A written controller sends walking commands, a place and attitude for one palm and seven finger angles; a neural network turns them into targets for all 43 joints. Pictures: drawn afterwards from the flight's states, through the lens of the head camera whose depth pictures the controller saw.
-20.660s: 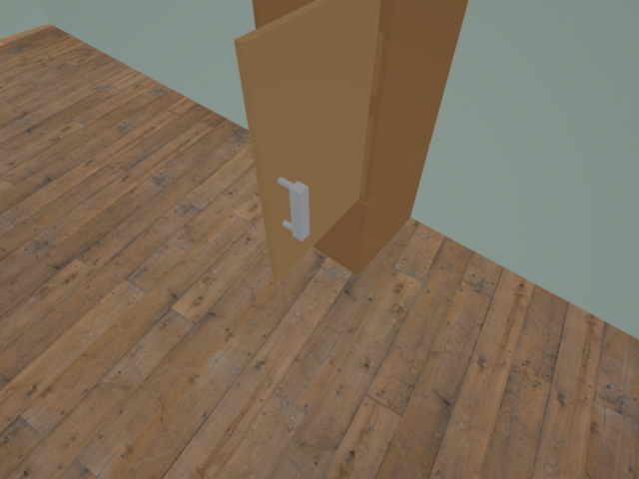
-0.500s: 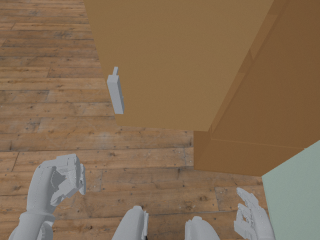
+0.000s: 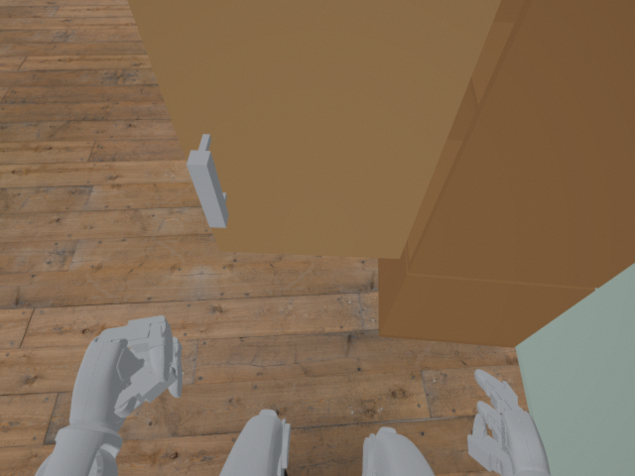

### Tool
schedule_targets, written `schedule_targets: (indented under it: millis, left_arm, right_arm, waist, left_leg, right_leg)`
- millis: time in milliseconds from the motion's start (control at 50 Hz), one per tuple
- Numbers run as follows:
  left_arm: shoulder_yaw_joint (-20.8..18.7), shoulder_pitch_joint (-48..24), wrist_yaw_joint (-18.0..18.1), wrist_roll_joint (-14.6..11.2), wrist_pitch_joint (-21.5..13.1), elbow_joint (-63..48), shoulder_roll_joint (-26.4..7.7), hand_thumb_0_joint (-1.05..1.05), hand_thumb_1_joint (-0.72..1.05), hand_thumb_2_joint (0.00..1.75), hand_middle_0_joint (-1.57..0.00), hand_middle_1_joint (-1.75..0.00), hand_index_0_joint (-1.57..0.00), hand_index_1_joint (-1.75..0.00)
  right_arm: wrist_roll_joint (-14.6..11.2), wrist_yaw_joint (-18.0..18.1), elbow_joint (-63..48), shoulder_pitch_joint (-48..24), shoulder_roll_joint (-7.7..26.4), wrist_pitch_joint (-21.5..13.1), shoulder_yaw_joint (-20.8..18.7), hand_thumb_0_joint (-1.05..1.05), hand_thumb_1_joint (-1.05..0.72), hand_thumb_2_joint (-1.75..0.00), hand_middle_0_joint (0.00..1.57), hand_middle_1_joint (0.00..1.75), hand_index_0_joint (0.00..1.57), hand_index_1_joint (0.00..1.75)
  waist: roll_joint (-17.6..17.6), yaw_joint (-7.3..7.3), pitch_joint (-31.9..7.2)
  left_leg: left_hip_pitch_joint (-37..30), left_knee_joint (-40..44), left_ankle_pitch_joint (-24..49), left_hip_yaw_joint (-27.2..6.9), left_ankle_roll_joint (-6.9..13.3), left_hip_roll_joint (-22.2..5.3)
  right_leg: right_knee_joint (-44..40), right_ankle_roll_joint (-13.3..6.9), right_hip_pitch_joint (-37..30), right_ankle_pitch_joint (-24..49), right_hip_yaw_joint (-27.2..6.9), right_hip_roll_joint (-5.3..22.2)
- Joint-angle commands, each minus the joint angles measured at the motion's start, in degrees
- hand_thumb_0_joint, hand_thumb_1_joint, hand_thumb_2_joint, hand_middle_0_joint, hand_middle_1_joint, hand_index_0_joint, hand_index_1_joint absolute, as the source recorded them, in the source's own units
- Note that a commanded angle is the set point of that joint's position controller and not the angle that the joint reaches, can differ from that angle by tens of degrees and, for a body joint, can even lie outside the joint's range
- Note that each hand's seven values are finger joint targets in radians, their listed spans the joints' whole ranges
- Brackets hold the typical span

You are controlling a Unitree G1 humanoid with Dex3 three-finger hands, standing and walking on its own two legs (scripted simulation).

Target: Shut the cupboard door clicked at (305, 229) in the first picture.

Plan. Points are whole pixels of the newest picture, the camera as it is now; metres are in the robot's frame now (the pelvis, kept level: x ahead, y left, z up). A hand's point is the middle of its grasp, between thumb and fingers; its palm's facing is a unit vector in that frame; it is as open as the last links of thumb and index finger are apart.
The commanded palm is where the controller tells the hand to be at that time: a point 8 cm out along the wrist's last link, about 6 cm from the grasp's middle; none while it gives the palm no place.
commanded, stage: bring the fist close to the handle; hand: left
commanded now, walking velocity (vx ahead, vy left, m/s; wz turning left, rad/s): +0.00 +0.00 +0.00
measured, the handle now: (212, 182) +0.51 +0.20 +0.02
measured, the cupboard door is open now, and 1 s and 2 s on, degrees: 93 93 86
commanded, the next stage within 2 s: push the door shut along its arc in 1.30 s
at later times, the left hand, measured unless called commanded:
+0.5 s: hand (205, 288) +0.33 +0.17 +0.03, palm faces +0.00 -1.00 -0.04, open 3.1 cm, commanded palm +0.31 +0.22 +0.03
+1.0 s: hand (237, 231) +0.42 +0.15 +0.03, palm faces +0.01 -1.00 -0.01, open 3.1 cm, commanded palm +0.38 +0.20 +0.02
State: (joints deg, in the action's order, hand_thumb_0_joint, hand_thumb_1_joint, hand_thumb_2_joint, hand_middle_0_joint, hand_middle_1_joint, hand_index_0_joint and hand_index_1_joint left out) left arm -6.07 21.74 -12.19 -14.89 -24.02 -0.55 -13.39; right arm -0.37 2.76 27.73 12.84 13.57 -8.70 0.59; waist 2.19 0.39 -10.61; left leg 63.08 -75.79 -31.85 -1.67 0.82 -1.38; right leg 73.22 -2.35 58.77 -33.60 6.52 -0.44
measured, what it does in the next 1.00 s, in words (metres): stands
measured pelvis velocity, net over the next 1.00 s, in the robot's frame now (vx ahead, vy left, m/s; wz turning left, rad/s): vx -0.01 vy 0.01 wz -0.03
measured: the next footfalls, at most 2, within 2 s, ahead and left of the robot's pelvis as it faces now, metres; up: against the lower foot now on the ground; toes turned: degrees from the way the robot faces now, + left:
none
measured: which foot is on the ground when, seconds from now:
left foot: down 0.00-1.00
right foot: down 0.00-1.00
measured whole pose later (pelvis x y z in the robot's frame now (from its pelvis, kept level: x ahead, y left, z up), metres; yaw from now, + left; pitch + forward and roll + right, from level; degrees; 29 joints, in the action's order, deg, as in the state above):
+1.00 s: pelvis -0.01 +0.01 -0.01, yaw -2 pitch +24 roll -3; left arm -10.3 -27.4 -2.7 -7.6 -29.5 41.9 -12.3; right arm 1.2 -0.3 36.5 13.9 13.7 -2.6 0.0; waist 1.9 -4.5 -10.5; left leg 69.9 -76.4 -30.8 0.8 2.0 -1.3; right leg 74.7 -1.1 66.6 -32.1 4.1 -0.2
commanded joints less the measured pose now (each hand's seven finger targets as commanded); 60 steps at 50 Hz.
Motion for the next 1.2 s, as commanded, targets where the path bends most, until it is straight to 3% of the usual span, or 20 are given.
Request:
schedule_targets:
  millis: [0,40,100,180,220,280,340,400,480,560,640,720,800,860,940,1000,1040,1100,1140,1180]
  left_arm:
    - [-4.56,-11.85,2.13,-0.45,-7.88,-8.59,-5.37,0.0,0.9,0.9,-1.3,-1.5,-1.3,-1.5]
    - [-2.4,-14.53,1.32,0.19,-6.74,-4.98,-4.24,0.0,0.9,0.9,-1.3,-1.5,-1.3,-1.5]
    - [-1.1,-16.63,-0.31,0.59,-3.41,-3.11,-4.74,0.0,0.9,0.9,-1.3,-1.5,-1.3,-1.5]
    - [-3.88,-22.11,0.62,0.59,-0.56,-5.06,-7.35,0.0,0.9,0.9,-1.3,-1.5,-1.3,-1.5]
    - [-6.23,-24.71,2.75,0.47,-0.8,-4.65,-8.75,0.0,0.9,0.9,-1.3,-1.5,-1.3,-1.5]
    - [-7.54,-25.68,5.63,0.51,-2.44,-1.02,-7.51,0.0,0.9,0.9,-1.3,-1.5,-1.3,-1.5]
    - [-4.1,-28.31,6.32,2.3,-3.13,4.88,-4.64,0.0,0.9,0.9,-1.3,-1.5,-1.3,-1.5]
    - [-2.29,-32.5,5.27,3.67,-3.0,10.5,-4.36,0.0,0.9,0.9,-1.3,-1.5,-1.3,-1.5]
    - [-1.55,-39.69,4.17,3.39,-3.91,10.37,-4.19,0.0,0.9,0.9,-1.3,-1.5,-1.3,-1.5]
    - [-3.86,-44.5,6.51,3.1,-6.65,8.99,-5.29,0.0,0.9,0.9,-1.3,-1.5,-1.3,-1.5]
    - [-5.74,-47.95,9.15,5.08,-7.54,17.03,-6.57,0.0,0.9,0.9,-1.3,-1.5,-1.3,-1.5]
    - [-3.69,-53.51,9.49,6.95,-6.43,24.98,-4.99,0.0,0.9,0.9,-1.3,-1.5,-1.3,-1.5]
    - [-3.48,-62.28,8.87,6.37,-6.83,28.17,-4.56,0.0,0.9,0.9,-1.3,-1.5,-1.3,-1.5]
    - [-4.35,-69.02,9.18,6.17,-9.25,27.93,-5.22,0.0,0.9,0.9,-1.3,-1.5,-1.3,-1.5]
    - [-7.8,-63.75,9.91,6.84,-10.67,31.63,-7.48,0.0,0.9,0.9,-1.3,-1.5,-1.3,-1.5]
    - [-7.31,-60.14,9.67,7.26,-9.3,34.68,-6.55,0.0,0.9,0.9,-1.3,-1.5,-1.3,-1.5]
    - [-9.26,-58.16,9.44,7.46,-8.28,36.09,-8.62,0.0,0.9,0.9,-1.3,-1.5,-1.3,-1.5]
    - [-8.46,-60.14,9.22,6.5,-9.02,32.8,-7.57,0.0,0.9,0.9,-1.3,-1.5,-1.3,-1.5]
    - [-7.75,-62.81,9.51,6.35,-11.08,28.68,-7.23,0.0,0.9,0.9,-1.3,-1.5,-1.3,-1.5]
    - [-5.04,-65.89,9.63,6.4,-12.84,28.07,-4.8,0.0,0.9,0.9,-1.3,-1.5,-1.3,-1.5]
  right_arm:
    - [0.05,0.41,-6.17,-1.41,7.33,-3.05,-3.06,0.0,-0.9,-0.9,0.2,0.3,0.2,0.3]
    - [-0.09,0.16,-5.65,-1.19,7.84,-3.02,-3.06,0.0,-0.9,-0.9,0.2,0.3,0.2,0.3]
    - [-0.71,0.14,-6.16,-0.87,8.47,-2.64,-3.13,0.0,-0.9,-0.9,0.2,0.3,0.2,0.3]
    - [-0.87,0.27,-6.33,-0.82,8.31,-1.77,-3.16,0.0,-0.9,-0.9,0.2,0.3,0.2,0.3]
    - [-0.53,0.32,-5.82,-0.79,8.12,-1.38,-3.06,0.0,-0.9,-0.9,0.2,0.3,0.2,0.3]
    - [-0.2,-0.22,-4.62,-0.62,7.46,-0.8,-3.05,0.0,-0.9,-0.9,0.2,0.3,0.2,0.3]
    - [0.05,-0.86,-3.61,-0.39,7.75,-0.15,-3.03,0.0,-0.9,-0.9,0.2,0.3,0.2,0.3]
    - [-0.2,-1.02,-2.84,0.45,8.54,0.63,-3.29,0.0,-0.9,-0.9,0.2,0.3,0.2,0.3]
    - [-0.3,-0.76,-2.31,1.06,9.0,0.98,-3.75,0.0,-0.9,-0.9,0.2,0.3,0.2,0.3]
    - [0.17,-0.92,-0.98,1.33,8.8,1.03,-3.97,0.0,-0.9,-0.9,0.2,0.3,0.2,0.3]
    - [0.7,-1.46,0.54,1.84,8.67,2.13,-3.75,0.0,-0.9,-0.9,0.2,0.3,0.2,0.3]
    - [0.68,-1.92,0.81,2.75,9.12,3.51,-3.79,0.0,-0.9,-0.9,0.2,0.3,0.2,0.3]
    - [0.55,-1.91,1.62,3.22,9.31,4.06,-3.86,0.0,-0.9,-0.9,0.2,0.3,0.2,0.3]
    - [0.91,-1.83,2.85,4.15,9.45,3.8,-4.18,0.0,-0.9,-0.9,0.2,0.3,0.2,0.3]
    - [1.37,-2.6,3.06,5.11,9.49,4.45,-4.38,0.0,-0.9,-0.9,0.2,0.3,0.2,0.3]
    - [1.09,-3.32,2.55,5.49,9.18,5.84,-4.38,0.0,-0.9,-0.9,0.2,0.3,0.2,0.3]
    - [0.8,-3.38,1.75,5.79,9.3,6.79,-4.21,0.0,-0.9,-0.9,0.2,0.3,0.2,0.3]
    - [0.56,-3.26,1.02,5.42,8.94,7.23,-4.29,0.0,-0.9,-0.9,0.2,0.3,0.2,0.3]
    - [0.71,-3.02,1.16,5.13,8.98,7.0,-4.46,0.0,-0.9,-0.9,0.2,0.3,0.2,0.3]
    - [0.92,-2.98,2.37,5.18,8.87,6.58,-4.61,0.0,-0.9,-0.9,0.2,0.3,0.2,0.3]
  waist:
    - [-0.94,-2.3,-11.14]
    - [0.25,-2.76,-10.69]
    - [-0.38,-2.42,-13.85]
    - [1.39,-0.94,-19.22]
    - [0.14,-0.76,-19.79]
    - [-1.71,-0.78,-19.37]
    - [-1.13,-1.99,-16.59]
    - [-2.05,-3.2,-14.17]
    - [-0.66,-3.44,-18.25]
    - [1.71,-2.65,-23.65]
    - [-0.41,-3.33,-20.52]
    - [-0.48,-4.68,-18.44]
    - [0.27,-5.69,-20.68]
    - [2.36,-6.11,-25.45]
    - [2.27,-3.91,-29.27]
    - [-0.46,-3.95,-26.48]
    - [-1.86,-3.38,-24.38]
    - [-3.29,-3.85,-22.75]
    - [-0.35,-4.08,-24.64]
    - [-0.28,-5.65,-23.47]
  left_leg:
    - [-6.51,7.59,9.3,-1.29,0.81,1.32]
    - [-6.34,7.72,8.12,-1.3,0.91,1.35]
    - [-6.66,8.45,7.91,-1.04,1.23,1.44]
    - [-10.14,9.83,12.18,-0.92,1.19,1.39]
    - [-10.02,9.62,13.36,-0.96,1.19,1.24]
    - [-9.27,9.58,14.09,-0.66,0.9,1.31]
    - [-9.04,9.94,13.25,-0.75,0.83,1.28]
    - [-8.12,10.28,10.65,-0.72,0.83,1.14]
    - [-12.12,10.68,12.65,-1.15,0.77,0.89]
    - [-16.82,10.42,18.05,-1.9,0.14,0.72]
    - [-13.4,10.05,16.31,-1.62,0.08,0.76]
    - [-12.51,10.82,12.74,-1.94,0.06,0.76]
    - [-13.38,10.32,11.91,-1.91,-0.02,0.74]
    - [-16.84,9.32,15.33,-2.67,-0.27,0.54]
    - [-17.89,9.17,20.68,-2.3,-0.64,0.57]
    - [-14.67,9.9,18.99,-1.19,-0.31,0.67]
    - [-12.14,10.71,17.91,-0.74,-0.1,0.78]
    - [-10.61,11.18,15.53,-0.05,0.3,1.04]
    - [-14.29,11.08,16.89,-0.5,0.12,0.76]
    - [-15.15,10.58,15.53,-0.92,0.12,0.62]
  right_leg:
    - [-10.86,0.57,-6.16,7.65,-6.72,-0.92]
    - [-10.97,0.5,-4.85,6.62,-6.54,-0.86]
    - [-12.13,0.69,-7.35,6.55,-7.56,-0.54]
    - [-11.21,0.64,-10.79,12.37,-6.89,-0.48]
    - [-10.81,0.76,-11.61,13.77,-6.69,-0.74]
    - [-10.44,1.08,-12.04,15.29,-6.51,-0.49]
    - [-10.04,0.93,-8.96,14.57,-5.6,-0.52]
    - [-11.19,0.96,-7.28,12.08,-6.06,-0.38]
    - [-10.74,0.71,-6.9,14.18,-5.49,-0.34]
    - [-8.64,0.51,-6.29,18.2,-4.75,-0.4]
    - [-8.24,0.75,-5.05,17.15,-4.73,-0.48]
    - [-9.02,0.6,-2.78,13.7,-4.52,-0.67]
    - [-9.46,0.74,-2.07,13.11,-4.84,-0.6]
    - [-8.04,0.65,-0.56,15.06,-4.6,-0.64]
    - [-6.79,0.54,-2.83,19.32,-4.51,-0.83]
    - [-7.99,0.88,-5.3,19.76,-4.92,-0.93]
    - [-8.49,0.84,-7.04,19.84,-5.12,-1.0]
    - [-9.97,1.04,-9.12,18.85,-5.91,-0.89]
    - [-9.45,0.85,-7.14,19.06,-5.51,-0.87]
    - [-9.7,1.0,-4.81,17.17,-5.33,-0.89]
